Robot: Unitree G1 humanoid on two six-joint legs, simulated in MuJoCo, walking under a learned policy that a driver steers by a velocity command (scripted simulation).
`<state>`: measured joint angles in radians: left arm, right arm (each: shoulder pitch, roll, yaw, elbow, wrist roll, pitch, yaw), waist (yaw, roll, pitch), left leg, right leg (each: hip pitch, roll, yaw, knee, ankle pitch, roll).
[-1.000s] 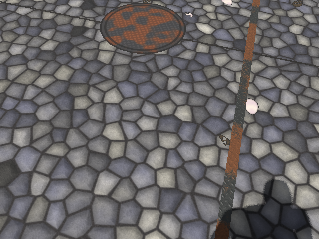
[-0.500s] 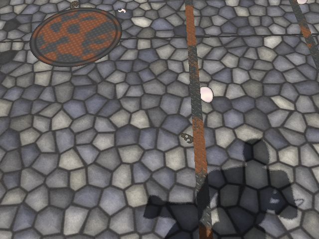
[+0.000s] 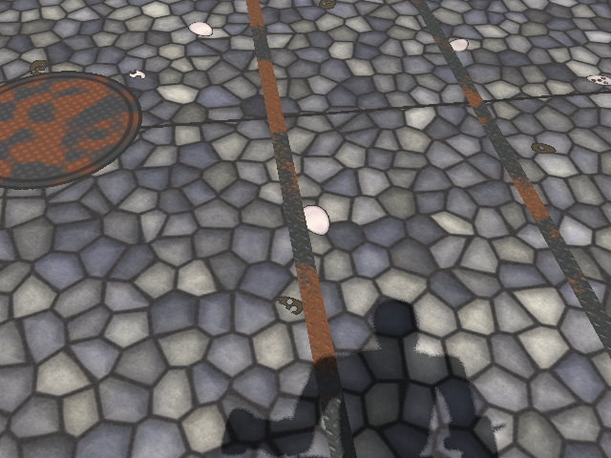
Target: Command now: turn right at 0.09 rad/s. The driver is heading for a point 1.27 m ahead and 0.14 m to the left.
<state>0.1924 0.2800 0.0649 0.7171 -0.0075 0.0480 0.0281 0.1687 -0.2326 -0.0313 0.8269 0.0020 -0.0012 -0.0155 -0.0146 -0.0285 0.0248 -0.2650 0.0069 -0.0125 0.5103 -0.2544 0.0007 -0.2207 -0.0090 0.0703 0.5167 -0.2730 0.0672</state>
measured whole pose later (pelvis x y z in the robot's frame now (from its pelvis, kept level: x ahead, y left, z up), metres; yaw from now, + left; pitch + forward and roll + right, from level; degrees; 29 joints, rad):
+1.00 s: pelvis +0.23 -0.02 -0.02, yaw +1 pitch +2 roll +0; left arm -0.05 0.24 0.03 0.71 -0.03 -0.09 -0.05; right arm 0.49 -0.26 -0.04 1.04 0.01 -0.06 -0.01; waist -0.10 -0.01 0.04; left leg 0.18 0.02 0.01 0.27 -0.45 0.00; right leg -0.50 0.00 -0.05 0.50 -0.03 -0.08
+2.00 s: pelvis +0.81 +0.04 +0.00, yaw +17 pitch +2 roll +1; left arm 0.06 0.27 0.03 0.77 0.00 -0.10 -0.03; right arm 0.35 -0.28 -0.06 0.81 0.01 -0.06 0.00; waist -0.07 -0.05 0.01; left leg -0.01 -0.10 -0.09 0.29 -0.31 0.07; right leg -0.59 -0.05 0.03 0.51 0.08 0.00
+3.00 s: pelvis +1.18 +0.13 +0.00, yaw +17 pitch -1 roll +1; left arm 0.25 0.23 0.03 0.98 0.01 -0.01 0.03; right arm 0.17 -0.22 -0.04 0.88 -0.01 -0.01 -0.02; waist 0.00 0.01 0.01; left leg -0.31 -0.01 0.01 0.50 -0.18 0.01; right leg -0.22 -0.03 0.01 0.54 -0.31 0.03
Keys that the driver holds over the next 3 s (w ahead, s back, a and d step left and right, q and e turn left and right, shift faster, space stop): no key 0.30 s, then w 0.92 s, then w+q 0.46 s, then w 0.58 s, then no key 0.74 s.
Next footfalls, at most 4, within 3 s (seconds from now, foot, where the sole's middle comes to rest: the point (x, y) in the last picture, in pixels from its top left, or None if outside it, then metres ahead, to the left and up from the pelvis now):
1.00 right None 0.42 -0.13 -0.77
1.56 left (256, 360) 0.72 0.11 -0.77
2.08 right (308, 248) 1.06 -0.02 -0.77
2.54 left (211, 201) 1.23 0.27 -0.77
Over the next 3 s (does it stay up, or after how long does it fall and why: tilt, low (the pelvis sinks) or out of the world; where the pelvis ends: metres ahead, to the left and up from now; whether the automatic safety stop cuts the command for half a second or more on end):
stays up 1.18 0.13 0.00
